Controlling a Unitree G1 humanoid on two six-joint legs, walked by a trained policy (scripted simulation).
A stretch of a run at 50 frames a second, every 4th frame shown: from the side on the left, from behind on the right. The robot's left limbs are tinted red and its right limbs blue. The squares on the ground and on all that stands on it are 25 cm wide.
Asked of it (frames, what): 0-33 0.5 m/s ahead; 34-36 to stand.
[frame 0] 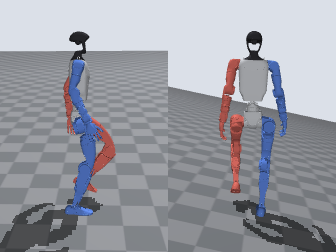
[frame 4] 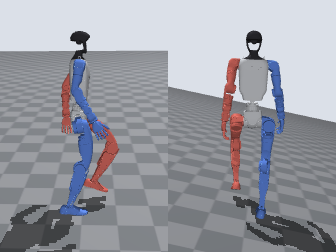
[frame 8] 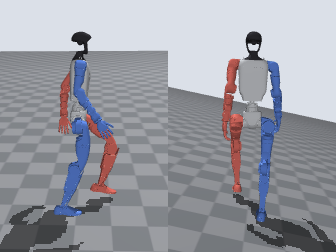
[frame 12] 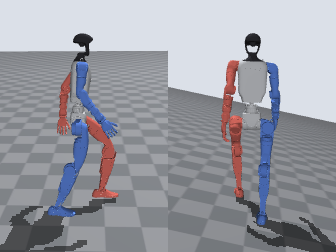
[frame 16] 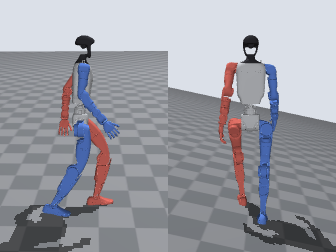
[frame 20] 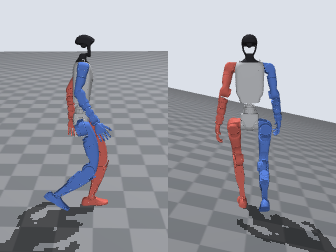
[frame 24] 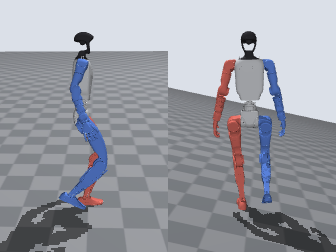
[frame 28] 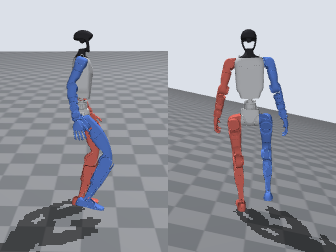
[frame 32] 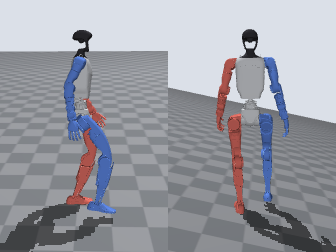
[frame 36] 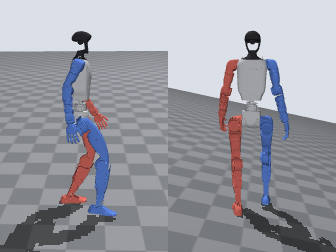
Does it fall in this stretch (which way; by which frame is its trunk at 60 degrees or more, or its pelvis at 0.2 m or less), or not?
no
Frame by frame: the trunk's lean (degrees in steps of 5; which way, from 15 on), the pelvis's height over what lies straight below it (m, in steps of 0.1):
0: 0, 0.8
4: 0, 0.8
8: 5, 0.8
12: 5, 0.8
16: 5, 0.7
20: 5, 0.8
24: 0, 0.8
28: 0, 0.8
32: 0, 0.8
36: 0, 0.8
